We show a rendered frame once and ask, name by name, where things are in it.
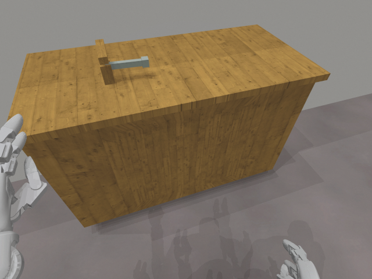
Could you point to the tap lever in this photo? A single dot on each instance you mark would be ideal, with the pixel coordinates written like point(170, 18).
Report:
point(143, 61)

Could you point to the right robot hand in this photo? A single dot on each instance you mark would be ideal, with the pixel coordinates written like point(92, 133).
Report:
point(304, 269)

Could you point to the left robot hand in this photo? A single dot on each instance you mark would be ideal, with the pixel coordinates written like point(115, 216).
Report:
point(11, 144)

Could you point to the counter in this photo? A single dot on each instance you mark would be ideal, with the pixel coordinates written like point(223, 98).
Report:
point(213, 107)

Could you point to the left robot forearm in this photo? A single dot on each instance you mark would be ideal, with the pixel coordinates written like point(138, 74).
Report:
point(11, 259)

